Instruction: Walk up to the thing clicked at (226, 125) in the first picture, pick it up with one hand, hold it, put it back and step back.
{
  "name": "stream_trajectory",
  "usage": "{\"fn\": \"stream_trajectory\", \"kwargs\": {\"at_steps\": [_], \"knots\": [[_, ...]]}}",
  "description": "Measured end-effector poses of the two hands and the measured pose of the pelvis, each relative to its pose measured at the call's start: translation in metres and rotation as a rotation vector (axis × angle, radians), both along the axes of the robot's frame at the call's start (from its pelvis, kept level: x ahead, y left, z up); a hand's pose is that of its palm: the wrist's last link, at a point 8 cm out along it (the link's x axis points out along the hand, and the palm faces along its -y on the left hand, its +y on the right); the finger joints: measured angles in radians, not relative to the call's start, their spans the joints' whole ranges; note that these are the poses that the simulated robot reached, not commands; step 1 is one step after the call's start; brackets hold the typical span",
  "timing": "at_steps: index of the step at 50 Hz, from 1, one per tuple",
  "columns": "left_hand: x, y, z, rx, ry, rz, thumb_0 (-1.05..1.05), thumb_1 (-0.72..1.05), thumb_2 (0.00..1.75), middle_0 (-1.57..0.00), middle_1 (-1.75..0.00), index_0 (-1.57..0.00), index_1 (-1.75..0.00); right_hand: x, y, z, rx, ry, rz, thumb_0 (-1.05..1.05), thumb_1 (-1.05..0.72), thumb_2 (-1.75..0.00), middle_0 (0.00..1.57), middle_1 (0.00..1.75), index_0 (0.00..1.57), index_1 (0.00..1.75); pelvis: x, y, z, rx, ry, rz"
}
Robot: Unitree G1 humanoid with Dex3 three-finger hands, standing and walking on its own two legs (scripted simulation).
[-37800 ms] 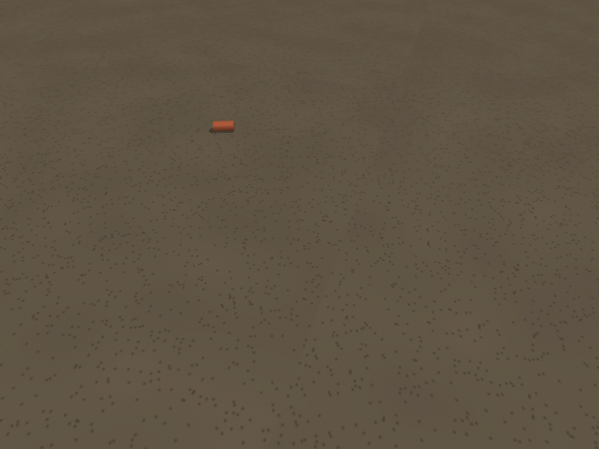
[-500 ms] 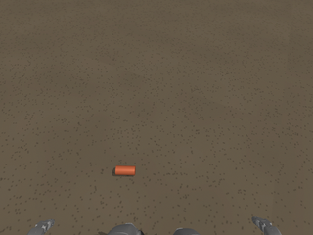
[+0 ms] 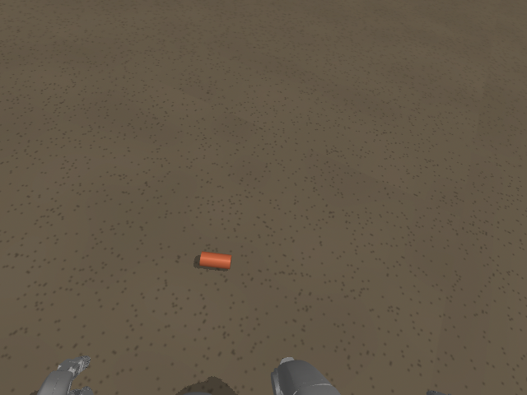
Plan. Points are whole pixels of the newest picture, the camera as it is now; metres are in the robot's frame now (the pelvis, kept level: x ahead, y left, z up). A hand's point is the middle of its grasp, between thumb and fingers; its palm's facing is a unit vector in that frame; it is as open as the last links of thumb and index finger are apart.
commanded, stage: step back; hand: left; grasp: from above
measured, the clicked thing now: (215, 260) +0.64 +0.11 -0.74
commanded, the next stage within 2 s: none
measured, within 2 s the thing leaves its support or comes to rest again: neither
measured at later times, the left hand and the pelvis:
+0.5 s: hand out of the picture -0.05 +0.22 -0.13, palm faces -0.06 -0.91 -0.40, open 7.4 cm; pelvis -0.16 -0.04 +0.00, yaw -5 degrees
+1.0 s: hand out of the picture -0.23 +0.20 -0.17, palm faces -0.08 -0.93 -0.37, open 7.4 cm; pelvis -0.34 -0.07 -0.02, yaw -5 degrees
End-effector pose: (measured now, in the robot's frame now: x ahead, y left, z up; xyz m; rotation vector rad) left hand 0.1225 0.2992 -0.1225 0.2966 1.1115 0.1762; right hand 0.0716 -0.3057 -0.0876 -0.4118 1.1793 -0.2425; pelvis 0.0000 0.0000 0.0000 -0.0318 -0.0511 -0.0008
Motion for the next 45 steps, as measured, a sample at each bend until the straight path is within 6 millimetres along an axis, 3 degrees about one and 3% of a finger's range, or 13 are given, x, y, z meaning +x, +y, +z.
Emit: {"fn": "stream_trajectory", "kwargs": {"at_steps": [8,15,21,26,32,35,39,45], "knots": [[-0.07,0.009,0.0,0.028,0.07,0.002,0.0,0.91,0.9,-0.2,-0.3,-0.2,-0.3,-0.023,-0.007,0.011,-0.016,-0.086,-0.003,0.01,-0.9,-0.9,0.2,0.3,0.21,0.3,-0.046,-0.005,0.002,0.006,0.022,-0.059],[-0.121,-0.008,-0.005,0.075,0.108,-0.05,0.0,0.91,0.9,-0.2,-0.3,-0.2,-0.3,-0.061,-0.038,-0.01,-0.002,-0.164,-0.016,0.0,-0.9,-0.9,0.2,0.3,0.21,0.3,-0.1,-0.024,-0.016,0.029,0.005,-0.116],[-0.17,-0.031,0.017,0.074,0.084,-0.046,0.0,0.91,0.9,-0.2,-0.3,-0.2,-0.3,-0.122,-0.054,-0.023,0.035,-0.1,-0.076,0.01,-0.9,-0.9,0.2,0.3,0.2,0.3,-0.139,-0.035,-0.008,0.054,-0.005,-0.102],[-0.183,-0.034,0.03,0.09,0.032,-0.04,0.0,0.9,0.9,-0.2,-0.3,-0.2,-0.3,-0.18,-0.054,-0.025,0.039,-0.021,-0.076,0.01,-0.9,-0.9,0.2,0.3,0.2,0.3,-0.166,-0.036,-0.002,0.065,0.023,-0.071],[-0.183,-0.027,0.017,0.08,-0.095,-0.052,0.0,0.9,0.9,-0.2,-0.3,-0.2,-0.3,-0.241,-0.044,-0.031,0.011,0.074,-0.04,0.01,-0.9,-0.9,0.2,0.3,0.2,0.3,-0.21,-0.032,-0.015,0.033,0.028,0.003],[-0.197,-0.028,0.007,0.049,-0.111,-0.037,0.0,0.91,0.9,-0.2,-0.3,-0.2,-0.3,-0.266,-0.034,-0.027,0.011,0.092,-0.03,0.01,-0.9,-0.9,0.2,0.3,0.2,0.3,-0.234,-0.032,-0.016,0.074,-0.001,-0.008],[-0.233,-0.037,0.005,0.008,-0.055,-0.024,0.0,0.91,0.9,-0.2,-0.3,-0.2,-0.3,-0.285,-0.036,-0.01,-0.005,0.065,-0.015,0.01,-0.9,-0.9,0.2,0.3,0.21,0.3,-0.256,-0.036,-0.005,0.015,0.013,0.006],[-0.299,-0.042,-0.002,0.018,0.028,-0.016,0.0,0.91,0.9,-0.2,-0.3,-0.2,-0.3,-0.286,-0.059,0.006,-0.047,-0.044,0.01,0.01,-0.9,-0.9,0.2,0.3,0.21,0.3,-0.296,-0.05,-0.003,0.012,0.043,-0.035]]}}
